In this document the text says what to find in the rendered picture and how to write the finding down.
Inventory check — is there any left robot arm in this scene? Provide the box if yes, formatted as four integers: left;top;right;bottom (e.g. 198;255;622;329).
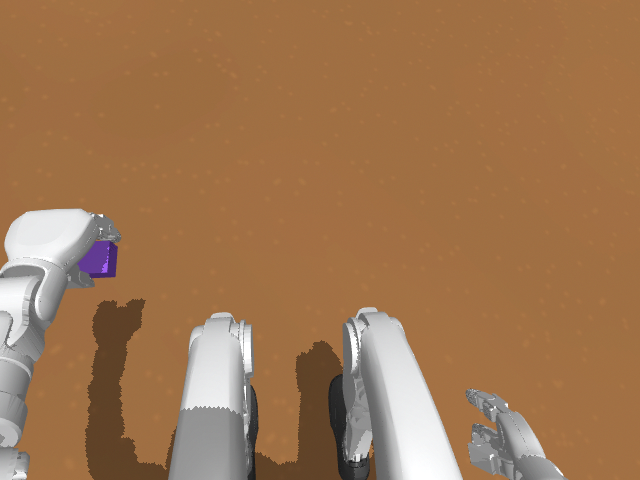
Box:
0;258;68;480

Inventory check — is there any right robot arm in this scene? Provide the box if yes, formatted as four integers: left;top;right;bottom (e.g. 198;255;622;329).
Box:
513;456;568;480

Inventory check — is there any right robot foot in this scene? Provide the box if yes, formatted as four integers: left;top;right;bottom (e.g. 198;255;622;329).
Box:
328;374;370;480

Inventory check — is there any small box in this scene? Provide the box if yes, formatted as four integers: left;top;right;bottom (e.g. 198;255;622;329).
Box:
77;241;118;278

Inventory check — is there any left robot hand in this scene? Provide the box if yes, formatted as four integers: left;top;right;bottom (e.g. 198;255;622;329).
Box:
4;209;121;289

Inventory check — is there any right robot hand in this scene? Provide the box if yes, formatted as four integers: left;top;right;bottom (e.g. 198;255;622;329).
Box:
466;389;546;480

